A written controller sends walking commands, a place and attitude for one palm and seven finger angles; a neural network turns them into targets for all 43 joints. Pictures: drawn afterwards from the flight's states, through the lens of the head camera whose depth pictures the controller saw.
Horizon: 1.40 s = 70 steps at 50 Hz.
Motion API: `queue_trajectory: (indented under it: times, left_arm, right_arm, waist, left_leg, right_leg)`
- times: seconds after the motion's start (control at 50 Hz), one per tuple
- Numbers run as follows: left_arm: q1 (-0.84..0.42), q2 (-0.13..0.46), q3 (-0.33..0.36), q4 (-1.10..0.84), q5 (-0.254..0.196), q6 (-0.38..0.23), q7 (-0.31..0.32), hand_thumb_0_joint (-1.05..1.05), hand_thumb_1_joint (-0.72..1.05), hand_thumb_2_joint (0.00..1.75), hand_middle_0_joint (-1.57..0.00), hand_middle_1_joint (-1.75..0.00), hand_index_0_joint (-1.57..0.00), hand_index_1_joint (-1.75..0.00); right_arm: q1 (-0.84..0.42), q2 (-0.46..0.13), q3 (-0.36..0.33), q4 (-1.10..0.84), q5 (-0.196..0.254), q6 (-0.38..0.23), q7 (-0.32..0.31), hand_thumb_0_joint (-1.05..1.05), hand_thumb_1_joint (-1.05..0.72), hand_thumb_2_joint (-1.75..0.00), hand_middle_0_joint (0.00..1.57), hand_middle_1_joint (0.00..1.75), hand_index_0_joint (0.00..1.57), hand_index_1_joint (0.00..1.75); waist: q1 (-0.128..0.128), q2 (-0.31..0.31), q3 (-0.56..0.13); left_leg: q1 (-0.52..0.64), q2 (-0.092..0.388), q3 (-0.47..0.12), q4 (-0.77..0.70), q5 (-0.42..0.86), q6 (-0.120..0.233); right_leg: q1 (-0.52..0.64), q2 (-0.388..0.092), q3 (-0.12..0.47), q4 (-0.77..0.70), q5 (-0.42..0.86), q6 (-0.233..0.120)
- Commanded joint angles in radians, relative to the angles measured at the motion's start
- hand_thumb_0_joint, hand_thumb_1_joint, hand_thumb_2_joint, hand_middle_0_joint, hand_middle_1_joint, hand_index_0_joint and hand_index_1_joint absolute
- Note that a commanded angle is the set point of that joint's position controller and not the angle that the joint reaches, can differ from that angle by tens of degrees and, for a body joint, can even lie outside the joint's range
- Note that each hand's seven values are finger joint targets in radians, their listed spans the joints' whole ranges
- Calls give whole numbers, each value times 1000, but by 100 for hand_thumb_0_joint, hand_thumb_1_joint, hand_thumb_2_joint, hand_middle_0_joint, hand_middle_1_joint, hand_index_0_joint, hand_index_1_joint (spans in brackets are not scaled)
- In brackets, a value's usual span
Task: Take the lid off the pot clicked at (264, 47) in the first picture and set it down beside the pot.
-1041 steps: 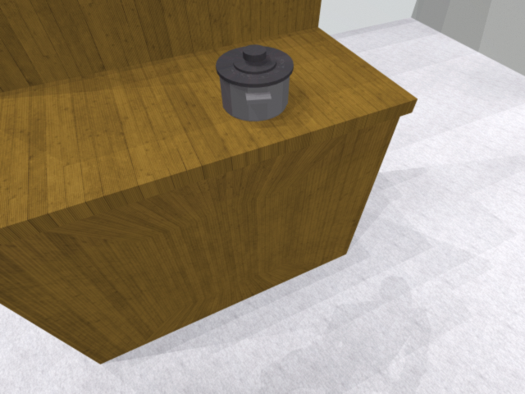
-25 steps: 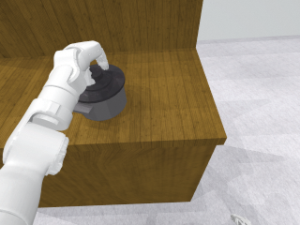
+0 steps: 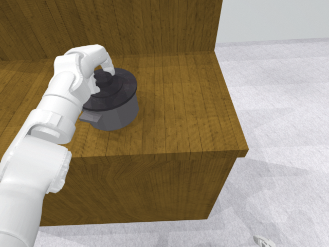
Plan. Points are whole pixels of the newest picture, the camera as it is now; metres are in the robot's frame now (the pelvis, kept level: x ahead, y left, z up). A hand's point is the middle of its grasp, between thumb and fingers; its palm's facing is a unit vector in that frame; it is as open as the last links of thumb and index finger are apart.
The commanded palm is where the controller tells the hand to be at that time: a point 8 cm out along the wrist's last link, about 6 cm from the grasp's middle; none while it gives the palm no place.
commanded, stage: close the fingers and squeeze the knob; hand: left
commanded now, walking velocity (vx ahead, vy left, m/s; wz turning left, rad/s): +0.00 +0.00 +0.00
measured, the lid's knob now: (102, 79) +0.50 +0.15 +0.15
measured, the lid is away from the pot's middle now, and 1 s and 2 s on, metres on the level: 0.00 0.00 0.01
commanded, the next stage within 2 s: lift the lid straight up in 1.42 s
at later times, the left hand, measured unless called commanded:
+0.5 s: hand (94, 80) +0.47 +0.16 +0.17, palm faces -0.33 -0.08 -0.94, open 9.2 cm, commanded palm +0.46 +0.16 +0.23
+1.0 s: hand (95, 80) +0.47 +0.16 +0.17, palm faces -0.33 -0.07 -0.94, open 8.5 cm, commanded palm +0.45 +0.16 +0.23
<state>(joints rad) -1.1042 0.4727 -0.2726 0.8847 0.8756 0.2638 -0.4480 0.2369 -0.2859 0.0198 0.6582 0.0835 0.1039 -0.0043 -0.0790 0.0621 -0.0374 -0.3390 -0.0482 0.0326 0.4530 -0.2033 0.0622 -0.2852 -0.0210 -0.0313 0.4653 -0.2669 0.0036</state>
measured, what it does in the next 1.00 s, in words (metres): stands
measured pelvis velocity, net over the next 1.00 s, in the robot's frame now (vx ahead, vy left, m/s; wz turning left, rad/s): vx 0.01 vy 0.00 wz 0.01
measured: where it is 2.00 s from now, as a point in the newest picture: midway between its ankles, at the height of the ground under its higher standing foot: outside the picture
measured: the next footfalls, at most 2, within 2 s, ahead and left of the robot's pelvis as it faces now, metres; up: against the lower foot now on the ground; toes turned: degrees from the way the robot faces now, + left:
none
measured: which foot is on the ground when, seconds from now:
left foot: down 0.00-1.00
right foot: down 0.00-1.00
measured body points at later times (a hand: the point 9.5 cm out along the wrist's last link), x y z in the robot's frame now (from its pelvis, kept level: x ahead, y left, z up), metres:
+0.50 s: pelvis +0.00 +0.00 +0.00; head +0.03 -0.02 +0.45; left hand +0.48 +0.16 +0.22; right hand +0.10 -0.26 -0.13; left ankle +0.01 +0.08 -0.74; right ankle -0.02 -0.12 -0.74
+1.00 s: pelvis +0.01 +0.00 +0.00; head +0.03 -0.02 +0.45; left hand +0.48 +0.16 +0.23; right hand +0.11 -0.25 -0.13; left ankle +0.01 +0.08 -0.74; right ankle -0.02 -0.12 -0.74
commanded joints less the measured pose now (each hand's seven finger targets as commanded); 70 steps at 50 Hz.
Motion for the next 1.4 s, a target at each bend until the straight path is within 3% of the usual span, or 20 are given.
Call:
queue_trajectory:
  times: [0.0, 0.06, 0.12, 0.16, 0.22, 0.36, 0.38, 0.46, 0.52, 0.6, 0.66, 0.72, 0.82, 1.06, 1.08, 1.12, 1.16, 1.22, 1.36, 1.38]
  left_arm:
    - [-512, 192, 64, -199, 23, -8, 17, 0, -17, 110, -60, -49, -60, -49]
    - [-469, 147, 43, -163, 4, -1, 11, 0, -14, 111, -59, -58, -59, -58]
    - [-512, 231, 98, -191, 17, -7, 13, 0, -11, 110, -58, -65, -58, -65]
    - [-479, 122, 20, -160, -11, -3, 4, 0, -9, 110, -58, -69, -58, -69]
    - [-508, 232, 100, -164, 16, -1, 11, 0, -6, 109, -58, -74, -58, -74]
    - [-487, 147, 38, -194, 9, -8, 13, 0, 2, 107, -59, -84, -59, -84]
    - [-479, 233, 108, -197, 25, -11, 21, 0, 4, 106, -60, -86, -60, -86]
    - [-471, 142, 38, -171, 0, -4, 11, 0, 8, 104, -61, -90, -61, -90]
    - [-504, 207, 87, -181, 17, 0, 13, 0, 12, 101, -63, -93, -63, -93]
    - [-489, 186, 64, -152, 14, -1, 9, 0, 17, 98, -65, -96, -65, -96]
    - [-501, 111, 11, -197, -2, 1, 8, 0, 21, 95, -67, -98, -67, -98]
    - [-505, 192, 77, -190, 17, 3, 11, 0, 26, 91, -69, -99, -69, -99]
    - [-496, 177, 63, -185, 9, 7, 4, 0, 27, 93, -70, -99, -69, -97]
    - [-494, 78, 1, -265, -14, 18, 2, 0, 36, 101, -76, -102, -66, -94]
    - [-492, 151, 57, -260, 3, 17, 6, 0, 37, 102, -77, -102, -66, -94]
    - [-510, 157, 57, -223, 8, 21, 7, 0, 40, 102, -79, -103, -66, -94]
    - [-537, 83, -1, -239, -16, 23, 6, 0, 42, 103, -81, -104, -67, -94]
    - [-515, 146, 49, -205, 4, 26, 9, 0, 46, 105, -83, -105, -68, -94]
    - [-546, 48, -29, -193, -17, 24, 3, 0, 54, 107, -87, -108, -71, -96]
    - [-561, 103, 16, -206, 1, 22, 7, 0, 55, 107, -87, -108, -71, -96]
  right_arm:
    - [-27, -126, -54, -116, -10, -39, -6, 0, -90, -90, 20, 30, 20, 30]
    - [-16, -128, -55, -110, -10, -37, -2, 0, -90, -90, 20, 30, 20, 30]
    - [-20, -129, -51, -108, -8, -41, -6, 0, -90, -90, 20, 30, 20, 30]
    - [-21, -127, -54, -107, -7, -38, -6, 0, -90, -90, 20, 30, 20, 30]
    - [-10, -132, -53, -95, -10, -42, -8, 0, -90, -90, 20, 30, 20, 30]
    - [-12, -129, -56, -107, -12, -41, -2, 0, -90, -90, 20, 30, 20, 30]
    - [-6, -128, -55, -104, -12, -43, -2, 0, -90, -90, 20, 30, 20, 30]
    - [-12, -130, -55, -104, -7, -38, -3, 0, -90, -90, 20, 30, 20, 30]
    - [-9, -130, -55, -99, -9, -43, -5, 0, -90, -90, 20, 30, 20, 30]
    - [-15, -130, -50, -101, -9, -39, -6, 0, -90, -90, 20, 30, 20, 30]
    - [-25, -127, -54, -109, -9, -38, -3, 0, -90, -90, 20, 30, 20, 30]
    - [-14, -127, -52, -102, -11, -41, -3, 0, -90, -90, 20, 30, 20, 30]
    - [-19, -127, -49, -100, -8, -37, -3, 0, -90, -90, 20, 30, 20, 30]
    - [-41, -121, -55, -110, -13, -36, 4, 0, -90, -90, 20, 30, 20, 30]
    - [-35, -119, -52, -103, -13, -38, 4, 0, -90, -90, 20, 30, 20, 30]
    - [-36, -119, -47, -97, -11, -36, -1, 0, -90, -90, 20, 30, 20, 30]
    - [-41, -122, -51, -96, -9, -33, -2, 0, -90, -90, 20, 30, 20, 30]
    - [-38, -119, -47, -92, -14, -42, -5, 0, -90, -90, 20, 30, 20, 30]
    - [-44, -119, -48, -86, -11, -36, -4, 0, -90, -90, 20, 30, 20, 30]
    - [-35, -118, -49, -80, -15, -38, -4, 0, -90, -90, 20, 30, 20, 30]
  waist:
    - [-2, -56, -405]
    - [-9, -51, -361]
    - [1, -108, -383]
    - [-15, -107, -337]
    - [-2, -126, -345]
    - [-6, -30, -372]
    - [7, -61, -396]
    - [-11, -69, -357]
    - [-2, -103, -366]
    - [-4, -104, -351]
    - [-12, -55, -368]
    - [0, -74, -387]
    - [-5, -116, -368]
    - [-10, -46, -388]
    - [2, -76, -403]
    - [-2, -97, -377]
    - [-16, -88, -369]
    - [-2, -103, -378]
    - [-20, -60, -344]
    - [-11, -86, -374]
  left_leg:
    - [317, 2, -69, -6, 281, 18]
    - [312, 4, -74, -5, 298, 16]
    - [295, 0, -67, -15, 259, 21]
    - [284, -1, -68, -15, 271, 22]
    - [281, -1, -63, -18, 241, 23]
    - [330, 4, -76, -4, 330, 15]
    - [329, 7, -80, -1, 340, 13]
    - [309, 6, -70, -8, 322, 15]
    - [303, 1, -69, -7, 293, 18]
    - [283, -1, -63, -11, 274, 18]
    - [324, 4, -74, -4, 334, 15]
    - [322, 3, -74, -4, 324, 15]
    - [302, 1, -68, -10, 296, 17]
    - [360, 4, -82, 3, 373, 14]
    - [354, 7, -86, 1, 361, 10]
    - [327, 1, -77, -9, 298, 13]
    - [325, 0, -77, -15, 288, 13]
    - [321, -4, -71, -11, 277, 18]
    - [320, -3, -74, -16, 267, 14]
    - [326, -1, -80, -14, 270, 11]
  right_leg:
    - [3, 44, -9, -37, 319, -45]
    - [-25, 46, -18, -49, 310, -47]
    - [22, 46, -9, -41, 328, -43]
    - [-4, 44, -17, -55, 327, -44]
    - [12, 48, -11, -50, 323, -41]
    - [-23, 47, -17, -49, 325, -49]
    - [3, 49, -11, -38, 335, -46]
    - [-15, 47, -17, -50, 333, -47]
    - [2, 50, -14, -42, 338, -45]
    - [3, 49, -15, -45, 334, -43]
    - [-25, 45, -17, -48, 334, -47]
    - [-5, 50, -14, -36, 341, -46]
    - [4, 49, -15, -43, 345, -42]
    - [-27, 48, -20, -47, 345, -49]
    - [-10, 51, -16, -38, 340, -46]
    - [-9, 52, -17, -42, 327, -46]
    - [-16, 48, -23, -48, 319, -49]
    - [0, 50, -14, -45, 331, -46]
    - [-33, 48, -19, -54, 311, -50]
    - [-21, 51, -19, -43, 311, -48]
